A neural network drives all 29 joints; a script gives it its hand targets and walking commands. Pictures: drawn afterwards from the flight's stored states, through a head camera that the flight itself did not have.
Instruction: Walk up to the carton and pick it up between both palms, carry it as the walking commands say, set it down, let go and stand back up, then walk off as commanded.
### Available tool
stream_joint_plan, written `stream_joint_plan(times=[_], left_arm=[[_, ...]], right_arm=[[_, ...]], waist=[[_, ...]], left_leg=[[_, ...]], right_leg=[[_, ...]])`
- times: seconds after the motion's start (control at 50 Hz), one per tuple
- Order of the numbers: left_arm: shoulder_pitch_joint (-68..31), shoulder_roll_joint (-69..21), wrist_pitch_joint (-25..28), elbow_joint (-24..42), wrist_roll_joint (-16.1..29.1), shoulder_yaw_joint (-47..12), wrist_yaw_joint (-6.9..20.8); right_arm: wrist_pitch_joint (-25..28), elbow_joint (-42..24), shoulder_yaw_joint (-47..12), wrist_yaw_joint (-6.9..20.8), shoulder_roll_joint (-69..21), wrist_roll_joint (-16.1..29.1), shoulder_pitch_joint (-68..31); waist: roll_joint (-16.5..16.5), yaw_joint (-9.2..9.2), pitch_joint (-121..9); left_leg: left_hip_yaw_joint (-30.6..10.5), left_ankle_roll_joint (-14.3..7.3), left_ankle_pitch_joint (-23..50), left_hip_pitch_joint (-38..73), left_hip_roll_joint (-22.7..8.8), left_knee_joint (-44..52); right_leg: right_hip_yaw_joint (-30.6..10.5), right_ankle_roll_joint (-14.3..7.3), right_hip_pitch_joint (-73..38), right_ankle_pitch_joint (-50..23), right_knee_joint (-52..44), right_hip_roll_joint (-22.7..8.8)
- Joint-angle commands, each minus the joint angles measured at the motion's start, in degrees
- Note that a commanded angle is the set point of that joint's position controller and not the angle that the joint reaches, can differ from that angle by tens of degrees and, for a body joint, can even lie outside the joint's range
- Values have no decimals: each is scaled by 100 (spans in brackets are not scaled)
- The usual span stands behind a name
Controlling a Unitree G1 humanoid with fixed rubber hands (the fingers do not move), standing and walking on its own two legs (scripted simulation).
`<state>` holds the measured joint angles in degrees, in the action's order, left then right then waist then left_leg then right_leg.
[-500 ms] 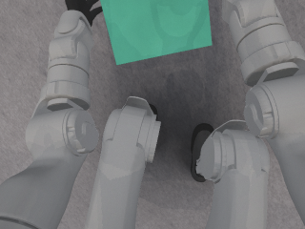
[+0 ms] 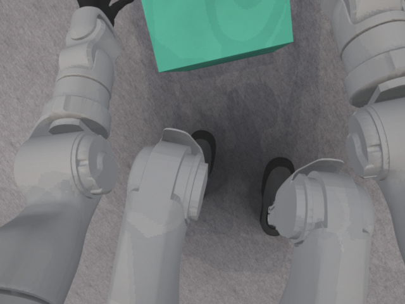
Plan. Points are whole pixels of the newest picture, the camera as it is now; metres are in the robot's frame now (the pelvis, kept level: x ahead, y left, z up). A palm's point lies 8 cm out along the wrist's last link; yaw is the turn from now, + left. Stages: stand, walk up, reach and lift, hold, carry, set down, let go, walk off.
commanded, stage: set down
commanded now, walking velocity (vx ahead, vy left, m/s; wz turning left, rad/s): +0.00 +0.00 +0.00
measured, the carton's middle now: out of the picture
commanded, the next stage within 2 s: let go in 1.58 s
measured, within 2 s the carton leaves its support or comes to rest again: neither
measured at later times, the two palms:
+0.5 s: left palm out of the picture +0.49 +0.30 -0.12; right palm out of the picture +0.60 -0.05 -0.12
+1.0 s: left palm out of the picture +0.48 +0.31 +0.03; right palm out of the picture +0.61 -0.06 +0.02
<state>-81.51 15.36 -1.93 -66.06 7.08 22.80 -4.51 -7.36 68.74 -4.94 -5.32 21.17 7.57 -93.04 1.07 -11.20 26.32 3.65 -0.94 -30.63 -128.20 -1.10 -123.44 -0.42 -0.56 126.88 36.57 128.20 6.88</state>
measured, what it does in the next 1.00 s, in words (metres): rises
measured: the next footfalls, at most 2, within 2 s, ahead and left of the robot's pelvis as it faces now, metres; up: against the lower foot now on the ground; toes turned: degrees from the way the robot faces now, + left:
none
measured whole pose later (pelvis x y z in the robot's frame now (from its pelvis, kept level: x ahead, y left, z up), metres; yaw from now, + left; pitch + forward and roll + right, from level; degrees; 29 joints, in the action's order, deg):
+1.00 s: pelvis +0.01 +0.00 +0.13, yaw +1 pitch +46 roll +0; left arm -68.3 13.4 -13.6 -45.7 7.3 22.5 -4.7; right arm -16.1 58.4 4.6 -3.1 22.2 1.0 -82.9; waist 2.1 -12.2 3.1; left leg 0.9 -0.9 -25.3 -117.7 1.9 -97.3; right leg -0.2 -0.5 114.6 32.2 101.0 4.3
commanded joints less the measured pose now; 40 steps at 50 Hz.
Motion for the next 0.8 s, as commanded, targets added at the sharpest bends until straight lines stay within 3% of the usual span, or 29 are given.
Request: stream_joint_plan(times=[0.0, 0.2, 0.36, 0.6, 0.78], left_arm=[[-1073, 908, 121, 451, 144, -74, 1], [-1156, 1132, 46, 529, 376, -218, 15], [-1174, 1293, -227, 1570, 543, -345, -210], [-691, 786, -634, 1857, 259, -336, -144], [-305, 763, -914, 2411, 96, -107, -129]], right_arm=[[97, -535, 4, 47, 315, 39, -1692], [47, -574, -3, 158, 662, 109, -1806], [-189, -1503, -29, 21, 878, 198, -1994], [-403, -921, 703, 154, 849, -297, -1271], [-628, -1391, 865, 207, 702, -482, -1169]], waist=[[1097, -808, -6395], [1086, -748, -6465], [984, -766, -8401], [478, -388, -7925], [708, -545, -8640]], left_leg=[[-267, 269, 2537, 3263, 98, 792], [-366, 241, 2327, 3476, 48, 878], [-226, 228, 2843, 4739, 200, 1074], [-140, 405, 2390, 4561, 262, 1858], [-74, 453, 2530, 4877, 364, 2666]], right_leg=[[-259, 160, -2356, -1506, -983, -334], [-175, 116, -2309, -1130, -961, -426], [25, 94, -3255, -1417, -1175, -293], [115, -87, -2772, -1082, -2033, -171], [118, -53, -3429, -1219, -2845, -61]])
